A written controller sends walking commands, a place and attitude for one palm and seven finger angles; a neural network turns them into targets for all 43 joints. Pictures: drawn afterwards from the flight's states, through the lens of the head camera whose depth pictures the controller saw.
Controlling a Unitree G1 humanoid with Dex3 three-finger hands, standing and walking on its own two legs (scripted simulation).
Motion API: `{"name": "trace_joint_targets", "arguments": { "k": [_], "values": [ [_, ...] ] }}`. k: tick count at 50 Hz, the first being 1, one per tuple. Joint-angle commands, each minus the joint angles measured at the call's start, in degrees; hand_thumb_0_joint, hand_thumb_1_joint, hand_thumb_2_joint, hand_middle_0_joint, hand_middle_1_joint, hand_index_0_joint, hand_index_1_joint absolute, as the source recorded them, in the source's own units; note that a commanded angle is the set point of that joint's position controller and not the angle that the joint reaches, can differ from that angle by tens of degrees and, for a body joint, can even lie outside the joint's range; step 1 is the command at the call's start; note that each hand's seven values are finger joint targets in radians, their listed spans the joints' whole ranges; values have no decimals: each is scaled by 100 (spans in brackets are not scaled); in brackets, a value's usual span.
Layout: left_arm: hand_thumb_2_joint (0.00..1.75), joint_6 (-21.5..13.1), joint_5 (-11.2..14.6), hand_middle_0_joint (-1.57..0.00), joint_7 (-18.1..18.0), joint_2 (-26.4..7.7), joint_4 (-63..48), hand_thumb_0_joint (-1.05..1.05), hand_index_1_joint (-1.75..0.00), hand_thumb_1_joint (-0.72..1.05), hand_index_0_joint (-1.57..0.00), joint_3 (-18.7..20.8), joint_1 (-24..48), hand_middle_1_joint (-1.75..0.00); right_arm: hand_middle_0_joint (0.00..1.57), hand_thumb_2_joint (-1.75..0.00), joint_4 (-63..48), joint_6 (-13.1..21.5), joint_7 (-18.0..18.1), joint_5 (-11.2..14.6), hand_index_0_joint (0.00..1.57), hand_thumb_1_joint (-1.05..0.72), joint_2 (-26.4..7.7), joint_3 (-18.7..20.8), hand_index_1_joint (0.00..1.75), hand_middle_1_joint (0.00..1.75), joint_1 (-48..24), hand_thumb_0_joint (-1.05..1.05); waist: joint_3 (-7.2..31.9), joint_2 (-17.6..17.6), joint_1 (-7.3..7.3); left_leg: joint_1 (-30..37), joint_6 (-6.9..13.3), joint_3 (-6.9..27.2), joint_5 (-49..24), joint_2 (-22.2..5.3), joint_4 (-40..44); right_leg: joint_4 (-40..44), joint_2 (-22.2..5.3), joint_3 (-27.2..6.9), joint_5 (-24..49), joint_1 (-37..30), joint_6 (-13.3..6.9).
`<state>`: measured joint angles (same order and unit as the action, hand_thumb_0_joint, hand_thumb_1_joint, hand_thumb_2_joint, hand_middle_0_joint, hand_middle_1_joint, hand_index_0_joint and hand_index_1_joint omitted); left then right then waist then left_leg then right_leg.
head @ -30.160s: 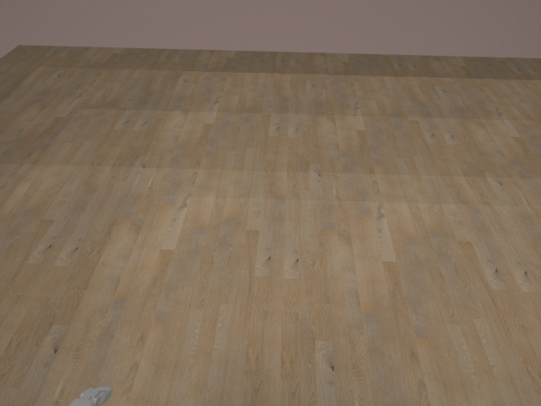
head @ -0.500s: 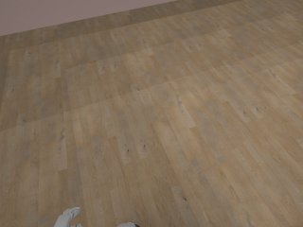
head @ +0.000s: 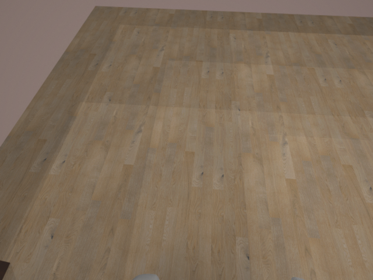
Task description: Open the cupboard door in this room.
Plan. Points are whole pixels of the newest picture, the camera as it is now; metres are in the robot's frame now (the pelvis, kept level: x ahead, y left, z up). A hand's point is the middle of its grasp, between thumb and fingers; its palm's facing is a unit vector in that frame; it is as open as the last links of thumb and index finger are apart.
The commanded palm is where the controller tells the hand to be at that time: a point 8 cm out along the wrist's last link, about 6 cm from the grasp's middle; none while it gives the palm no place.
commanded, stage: turn to face it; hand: left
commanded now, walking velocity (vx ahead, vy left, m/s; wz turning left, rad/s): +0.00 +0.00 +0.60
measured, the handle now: out of the picture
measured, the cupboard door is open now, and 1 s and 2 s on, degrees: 0 0 0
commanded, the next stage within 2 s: none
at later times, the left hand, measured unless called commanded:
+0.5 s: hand out of the picture +0.08 +0.24 -0.15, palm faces +0.24 -0.93 -0.27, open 7.4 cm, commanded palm none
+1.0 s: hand out of the picture -0.10 +0.21 -0.18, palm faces +0.57 -0.77 -0.27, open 7.4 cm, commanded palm none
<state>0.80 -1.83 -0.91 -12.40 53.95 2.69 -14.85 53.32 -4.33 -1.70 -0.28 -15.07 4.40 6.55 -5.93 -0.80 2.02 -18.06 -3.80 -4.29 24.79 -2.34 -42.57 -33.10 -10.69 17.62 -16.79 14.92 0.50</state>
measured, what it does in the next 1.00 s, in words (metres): steps on the spot, turning left: left foot, then right foot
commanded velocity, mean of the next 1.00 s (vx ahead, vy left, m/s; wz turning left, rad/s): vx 0.00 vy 0.00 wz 0.60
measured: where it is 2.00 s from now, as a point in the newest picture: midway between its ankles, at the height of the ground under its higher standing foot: outside the picture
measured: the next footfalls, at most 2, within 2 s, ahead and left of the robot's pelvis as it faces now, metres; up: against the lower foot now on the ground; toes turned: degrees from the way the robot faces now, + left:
left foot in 0.04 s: +0.02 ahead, +0.13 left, +0.00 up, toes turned +7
right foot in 0.54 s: +0.06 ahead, -0.11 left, +0.00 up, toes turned +15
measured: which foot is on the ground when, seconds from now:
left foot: up 0.00-0.02, down 0.04-0.54, up 0.56-0.98, down 1.00-1.00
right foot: down 0.00-0.04, up 0.06-0.52, down 0.54-1.00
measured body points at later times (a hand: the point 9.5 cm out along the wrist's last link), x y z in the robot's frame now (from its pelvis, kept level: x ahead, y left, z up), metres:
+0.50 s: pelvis +0.00 +0.01 +0.00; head +0.05 +0.01 +0.45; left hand +0.06 +0.29 -0.13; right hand +0.10 -0.23 -0.15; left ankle -0.02 +0.12 -0.73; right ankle +0.02 -0.12 -0.71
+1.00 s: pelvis -0.01 +0.01 -0.01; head +0.03 +0.05 +0.44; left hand -0.13 +0.25 -0.16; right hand +0.23 -0.16 -0.14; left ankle -0.08 +0.11 -0.73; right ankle +0.03 -0.12 -0.73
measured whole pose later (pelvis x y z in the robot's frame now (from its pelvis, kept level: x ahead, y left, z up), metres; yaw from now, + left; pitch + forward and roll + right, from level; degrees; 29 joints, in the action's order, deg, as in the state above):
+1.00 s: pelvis -0.01 +0.01 -0.01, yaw +35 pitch +0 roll +0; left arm 1.2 -1.5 -0.8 -13.9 52.8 3.2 -14.2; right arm 53.1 -3.6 -2.0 -0.4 -15.4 4.4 6.9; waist -6.3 -1.4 1.0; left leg -17.2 -3.2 -4.6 18.1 -1.9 -36.4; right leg -36.6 -11.2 16.9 -22.2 12.6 2.7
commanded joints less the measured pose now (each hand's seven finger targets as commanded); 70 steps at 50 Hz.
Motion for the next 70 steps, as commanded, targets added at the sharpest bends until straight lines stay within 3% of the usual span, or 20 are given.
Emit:
{"name": "trace_joint_targets", "arguments": {
  "k": [1, 2, 3, 9, 17, 24, 26, 27, 28, 30, 33, 45, 48, 49, 50, 51, 52, 54, 58, 70],
  "values": [
    [90, -8, 110, -20, -26, -1059, -374, 0, -30, 90, -20, 315, -53, -30, 20, -90, -314, 329, 45, -35, 20, -90, -847, 174, 30, 30, 692, 0, 1377, 167, -418, 1740, 386, 648, -2004, -567, 2192, -930, -689, -590, 1205, 232, 26],
    [90, 11, 128, -20, 19, -679, -608, 0, -30, 90, -20, 198, 238, -30, 20, -90, -325, 340, 85, -55, 20, -90, -1475, 334, 30, 30, 949, 0, 1205, 1865, -642, 2288, 935, 2437, -4093, -2003, 2287, -2149, 138, -621, -1870, 1934, 478],
    [90, 91, 77, -20, -11, -706, -718, 0, -30, 90, -20, 165, 576, -30, 20, -90, -155, 282, 122, -47, 20, -90, -1574, 351, 30, 30, 1235, 0, 1169, 1506, -759, 2023, 1385, 2358, -4770, -2313, 2181, -2770, 203, -1138, -2084, 2065, 440],
    [90, 129, 94, -20, 67, -790, -333, 0, -30, 90, -20, 251, 341, -30, 20, -90, -398, 368, 229, -61, 20, -90, -951, 134, 30, 30, 165, 0, 637, 829, -213, 1126, 1137, 1449, -3513, -1041, 2295, -3281, 392, -1609, -476, 1794, 512],
    [90, 107, 124, -20, -11, -734, -617, 0, -30, 90, -20, 200, 936, -30, 20, -90, -290, 349, 221, -95, 20, -90, -926, 216, 30, 30, 695, 0, 610, 727, -450, 1170, 1412, 2336, -3297, -1095, 2273, -2364, 554, -1821, -711, 1670, 570],
    [90, -19, 202, -20, -41, -638, -697, 0, -30, 90, -20, 159, 643, -30, 20, -90, -332, 302, 219, -96, 20, -90, -916, 284, 30, 30, 541, 0, 1081, 974, -266, 763, 1200, 2688, -4211, -703, 1527, 71, 988, -1645, -299, 62, 421],
    [90, -133, 157, -20, -84, -1016, -598, 0, -30, 90, -20, 235, 200, -30, 20, -90, -379, 319, 178, 1, 20, -90, -612, 249, 30, 30, 551, 0, 1356, 139, -41, -508, 628, 2228, -2481, -174, 769, 1411, 185, -2200, 955, -1703, 226],
    [90, -174, 69, -20, -137, -1536, -597, 0, -30, 90, -20, 340, 52, -30, 20, -90, -521, 324, 147, 20, 20, -90, -268, 190, 30, 30, 557, 0, 1355, -1515, 57, -1650, 155, 1055, 290, 665, -526, 1551, -1415, -3648, 1942, -2314, -407],
    [90, -129, 104, -20, -143, -1513, -621, 0, -30, 90, -20, 305, 5, -30, 20, -90, -568, 273, 166, -42, 20, -90, -537, 252, 30, 30, 389, 0, 1162, -1184, 80, -1552, 132, 941, 1085, 540, -1612, 1463, -1910, -3687, 2467, -1439, -900],
    [90, -147, 118, -20, -152, -1062, -749, 0, -30, 90, -20, 246, 662, -30, 20, -90, -315, 137, 108, -85, 20, -90, -533, 281, 30, 30, 550, 0, 623, -1020, -218, -1445, 106, 1025, 419, 230, -2601, 1615, -1307, -2975, 1522, -571, -851],
    [90, -167, 106, -20, -116, -813, -821, 0, -30, 90, -20, 150, 827, -30, 20, -90, -156, 92, 16, -98, 20, -90, -359, 225, 30, 30, 726, 0, 466, -817, -375, -1513, -39, 711, -276, 124, -2793, 1371, -724, -1874, 2141, -688, -556],
    [90, -86, 15, -20, -76, -1286, -489, 0, -30, 90, -20, 324, -36, -30, 20, -90, -438, 163, -9, -21, 20, -90, -254, 52, 30, 30, -192, 0, 614, -1264, 89, -680, -14, -78, 67, 49, -242, 854, -1092, -1198, 2988, -1177, -733],
    [90, -49, 53, -20, -53, -1338, -460, 0, -30, 90, -20, 362, 95, -30, 20, -90, -389, 245, 7, -33, 20, -90, -375, 76, 30, 30, 256, 0, 926, -974, -198, 263, 91, -234, -903, 130, 1161, 109, -1018, -796, 2680, -975, -383],
    [90, -23, 99, -20, -43, -1255, -482, 0, -30, 90, -20, 351, 96, -30, 20, -90, -295, 303, 3, -48, 20, -90, -649, 138, 30, 30, 626, 0, 1173, -336, -421, 1211, 195, 64, -1804, -43, 1872, -759, -870, -639, 2134, -394, -120],
    [90, -4, 143, -20, 8, -884, -660, 0, -30, 90, -20, 285, 111, -30, 20, -90, -273, 370, 44, -90, 20, -90, -1320, 312, 30, 30, 1016, 0, 1441, 1442, -656, 2295, 833, 2002, -3878, -1430, 2052, -2114, -13, -468, -560, 1200, 358],
    [90, 43, 124, -20, -5, -652, -840, 0, -30, 90, -20, 158, 423, -30, 20, -90, -155, 328, 94, -22, 20, -90, -1692, 386, 30, 30, 1340, 0, 1483, 1860, -774, 2322, 1441, 2736, -5726, -2218, 2010, -2906, 326, -1022, -2419, 1866, 470],
    [90, 92, 97, -20, -27, -795, -858, 0, -30, 90, -20, 168, 616, -30, 20, -90, -97, 294, 114, -26, 20, -90, -1571, 337, 30, 30, 1372, 0, 1322, 1183, -762, 2063, 1575, 2226, -5297, -2231, 1917, -3231, 182, -1325, -2172, 1796, 386],
    [90, 121, 102, -20, -32, -752, -678, 0, -30, 90, -20, 219, 759, -30, 20, -90, -214, 331, 238, -84, 20, -90, -1210, 250, 30, 30, 861, 0, 905, 1494, -621, 1592, 1418, 2111, -4810, -1624, 2008, -3499, 211, -1610, -1502, 1999, 449],
    [90, 85, 110, -20, 50, -802, -508, 0, -30, 90, -20, 220, 496, -30, 20, -90, -397, 393, 235, -69, 20, -90, -986, 145, 30, 30, 412, 0, 934, 822, -313, 1450, 1208, 1569, -4455, -1046, 2025, -3317, 381, -1644, -708, 1726, 510],
    [90, 36, 183, -20, -15, -654, -839, 0, -30, 90, -20, 137, 946, -30, 20, -90, -395, 312, 212, -113, 20, -90, -1017, 263, 30, 30, 584, 0, 884, 1068, -387, 945, 1337, 2591, -4144, -877, 1828, -1095, 842, -1665, -861, 775, 494]
  ]
}}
